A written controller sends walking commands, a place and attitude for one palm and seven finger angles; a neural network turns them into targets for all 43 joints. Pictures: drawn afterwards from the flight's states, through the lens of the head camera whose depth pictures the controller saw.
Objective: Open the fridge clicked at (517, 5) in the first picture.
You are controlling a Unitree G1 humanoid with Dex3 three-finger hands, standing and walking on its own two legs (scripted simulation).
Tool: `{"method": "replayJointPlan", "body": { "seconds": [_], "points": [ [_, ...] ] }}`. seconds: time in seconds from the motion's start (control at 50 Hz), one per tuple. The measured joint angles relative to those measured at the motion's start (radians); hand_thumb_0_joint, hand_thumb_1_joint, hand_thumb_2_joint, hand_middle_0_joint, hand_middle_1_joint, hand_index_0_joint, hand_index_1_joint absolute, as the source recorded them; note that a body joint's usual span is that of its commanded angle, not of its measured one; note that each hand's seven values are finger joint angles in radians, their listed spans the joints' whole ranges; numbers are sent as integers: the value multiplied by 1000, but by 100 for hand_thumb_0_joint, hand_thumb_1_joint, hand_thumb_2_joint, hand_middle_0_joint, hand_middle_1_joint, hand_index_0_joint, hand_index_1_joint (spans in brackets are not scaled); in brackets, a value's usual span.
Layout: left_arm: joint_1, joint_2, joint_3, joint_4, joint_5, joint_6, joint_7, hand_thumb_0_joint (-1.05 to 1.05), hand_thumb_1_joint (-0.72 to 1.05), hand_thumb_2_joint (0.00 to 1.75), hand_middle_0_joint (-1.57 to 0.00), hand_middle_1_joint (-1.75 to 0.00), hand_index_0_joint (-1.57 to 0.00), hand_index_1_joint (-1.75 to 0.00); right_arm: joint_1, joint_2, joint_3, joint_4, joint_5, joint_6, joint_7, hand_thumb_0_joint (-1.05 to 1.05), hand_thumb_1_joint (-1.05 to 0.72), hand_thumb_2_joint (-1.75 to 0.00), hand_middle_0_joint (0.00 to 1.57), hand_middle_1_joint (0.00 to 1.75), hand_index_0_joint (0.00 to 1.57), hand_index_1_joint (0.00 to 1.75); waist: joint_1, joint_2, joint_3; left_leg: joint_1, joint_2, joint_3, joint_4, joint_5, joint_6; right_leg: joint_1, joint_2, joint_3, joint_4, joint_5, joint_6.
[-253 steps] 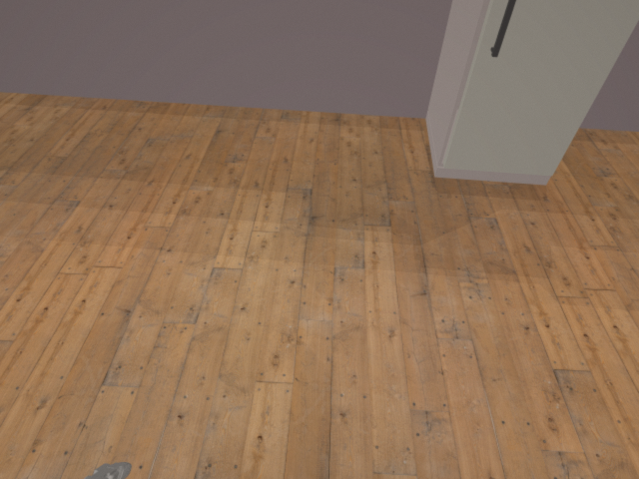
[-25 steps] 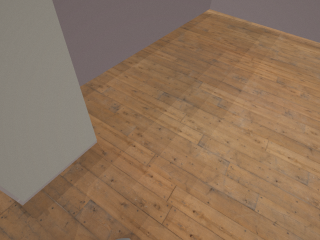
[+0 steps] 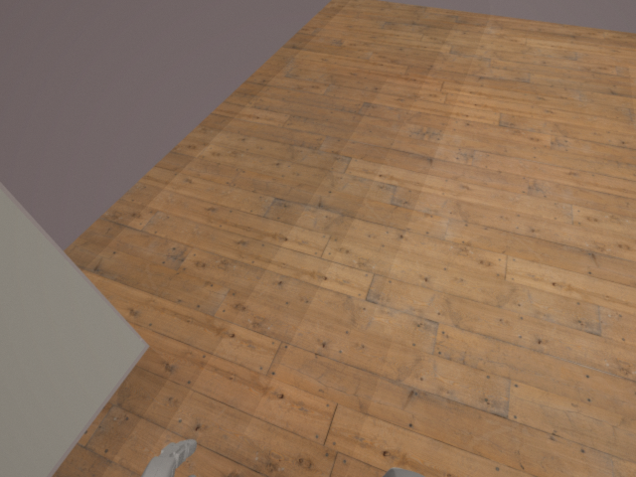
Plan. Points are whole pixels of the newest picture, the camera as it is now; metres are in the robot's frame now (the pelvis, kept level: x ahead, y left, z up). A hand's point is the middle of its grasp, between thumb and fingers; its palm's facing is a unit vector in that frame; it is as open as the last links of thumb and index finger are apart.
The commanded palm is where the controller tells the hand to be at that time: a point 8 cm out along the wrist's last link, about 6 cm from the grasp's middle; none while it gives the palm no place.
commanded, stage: turn to face it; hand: left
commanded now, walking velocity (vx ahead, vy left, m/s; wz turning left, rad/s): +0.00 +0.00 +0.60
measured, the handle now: out of the picture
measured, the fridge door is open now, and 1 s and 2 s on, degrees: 0 0 0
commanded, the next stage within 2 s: take the last steps up to it in 1.76 s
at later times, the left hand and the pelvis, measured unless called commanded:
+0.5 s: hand out of the picture +0.03 +0.27 -0.16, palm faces +0.33 -0.91 -0.25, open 7.3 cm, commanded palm none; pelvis +0.00 +0.04 +0.01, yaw +16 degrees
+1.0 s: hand out of the picture -0.05 +0.17 -0.13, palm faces +0.58 -0.76 -0.28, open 7.4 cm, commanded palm none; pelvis -0.01 -0.03 +0.02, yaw +36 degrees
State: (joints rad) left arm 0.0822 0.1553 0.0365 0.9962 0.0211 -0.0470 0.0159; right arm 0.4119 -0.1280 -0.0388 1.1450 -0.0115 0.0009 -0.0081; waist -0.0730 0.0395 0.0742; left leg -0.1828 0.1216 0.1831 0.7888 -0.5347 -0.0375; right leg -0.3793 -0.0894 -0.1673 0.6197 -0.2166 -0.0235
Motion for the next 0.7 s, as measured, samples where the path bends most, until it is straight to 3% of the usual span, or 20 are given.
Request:
{"method": "replayJointPlan", "body": {
  "seconds": [0.06,0.12,0.22,0.3,0.32,0.36,0.4,0.46,0.56,0.7],
  "points": [
    [-9,-33,-13,-14,-4,6,6,0,91,89,-19,-30,-20,-30,-34,1,-4,-19,3,32,2,0,-91,-90,20,30,20,30,6,4,4,-134,-24,-73,248,-31,-8,33,-21,-33,-14,-9,-2],
    [5,-53,-17,-18,-3,27,15,0,91,89,-20,-30,-20,-30,-82,-11,-14,-55,-1,47,10,0,-91,-90,20,30,20,30,13,-3,-6,-223,-25,-86,318,24,-15,65,-38,-61,-51,2,5],
    [16,-28,8,-33,2,54,22,-2,92,89,-20,-30,-21,-30,-146,-38,-33,-132,-8,52,23,0,-91,-90,20,30,20,30,25,-27,-28,-253,-9,-63,192,85,-19,82,-72,-116,-52,-4,27],
    [29,16,23,-49,0,76,19,-1,92,89,-20,-30,-21,-30,-172,-74,-43,-192,-13,37,30,0,-91,-90,20,30,20,30,37,-45,-32,-180,-14,-58,-58,180,-11,46,-109,-151,51,-54,54],
    [33,29,29,-54,-5,85,17,-1,91,89,-20,-30,-21,-30,-178,-81,-48,-201,-16,28,29,0,-91,-90,20,30,20,30,35,-50,-32,-195,-24,-67,-60,192,9,14,-115,-135,115,-127,69],
    [38,60,44,-56,-6,108,11,-1,91,89,-20,-30,-20,-30,-191,-81,-47,-212,-23,19,26,0,-91,-90,20,30,20,30,37,-71,-17,-218,-45,-72,-28,187,56,-63,-87,-29,290,-245,80],
    [45,80,58,-52,-2,119,5,0,91,89,-20,-30,-20,-30,-187,-81,-42,-218,-25,15,20,0,-91,-90,20,30,20,30,42,-77,-16,-213,-63,-83,-69,211,76,-125,-50,44,442,-232,87],
    [62,94,64,-51,-1,114,-3,0,91,89,-19,-30,-20,-30,-179,-84,-33,-217,-20,15,10,0,-91,-90,20,30,20,30,51,-69,-17,-181,-94,-104,-181,278,80,-162,-18,100,543,-153,100],
    [94,105,60,-51,-11,108,3,1,91,89,-19,-30,-20,-30,-172,-86,-26,-220,-16,14,9,0,-91,-90,20,30,20,30,56,-48,-26,-139,-129,-145,-302,351,84,-117,9,140,461,-159,117],
    [75,83,40,-72,-24,105,12,1,91,90,-19,-30,-20,-30,-185,-96,-30,-221,-18,36,19,0,-91,-90,20,30,20,30,38,-9,-21,-152,-161,-233,-306,382,57,13,46,164,176,-220,105]
  ]
}}
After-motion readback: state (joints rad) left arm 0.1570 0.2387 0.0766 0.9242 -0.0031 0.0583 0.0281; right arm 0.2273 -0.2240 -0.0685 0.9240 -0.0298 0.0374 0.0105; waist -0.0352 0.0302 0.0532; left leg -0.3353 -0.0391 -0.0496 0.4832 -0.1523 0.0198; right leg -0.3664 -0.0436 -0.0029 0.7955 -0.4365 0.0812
